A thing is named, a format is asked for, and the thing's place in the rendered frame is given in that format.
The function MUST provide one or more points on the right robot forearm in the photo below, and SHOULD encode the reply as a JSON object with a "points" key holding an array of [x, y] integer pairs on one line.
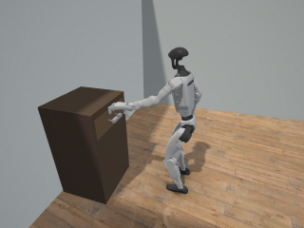
{"points": [[195, 104]]}

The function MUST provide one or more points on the handle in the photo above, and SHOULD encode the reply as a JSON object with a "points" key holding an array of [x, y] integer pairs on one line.
{"points": [[119, 115]]}

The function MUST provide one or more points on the left robot thigh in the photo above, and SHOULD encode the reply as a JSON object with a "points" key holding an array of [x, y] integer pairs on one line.
{"points": [[174, 143]]}

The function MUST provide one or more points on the robot head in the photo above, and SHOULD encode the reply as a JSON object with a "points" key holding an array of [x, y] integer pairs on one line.
{"points": [[178, 53]]}

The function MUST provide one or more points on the cabinet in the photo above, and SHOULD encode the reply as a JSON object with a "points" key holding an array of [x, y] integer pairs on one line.
{"points": [[87, 168]]}

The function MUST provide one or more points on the robot left hand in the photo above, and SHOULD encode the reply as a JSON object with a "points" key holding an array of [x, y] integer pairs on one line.
{"points": [[118, 106]]}

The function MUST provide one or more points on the robot left upper arm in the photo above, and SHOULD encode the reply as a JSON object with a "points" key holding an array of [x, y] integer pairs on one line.
{"points": [[173, 85]]}

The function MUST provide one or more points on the robot right upper arm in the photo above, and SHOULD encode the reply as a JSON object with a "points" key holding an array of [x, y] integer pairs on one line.
{"points": [[197, 90]]}

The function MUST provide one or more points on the drawer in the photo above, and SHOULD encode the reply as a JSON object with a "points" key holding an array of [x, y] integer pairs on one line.
{"points": [[102, 123]]}

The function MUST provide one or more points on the left robot forearm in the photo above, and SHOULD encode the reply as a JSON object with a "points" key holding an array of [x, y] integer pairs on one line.
{"points": [[145, 103]]}

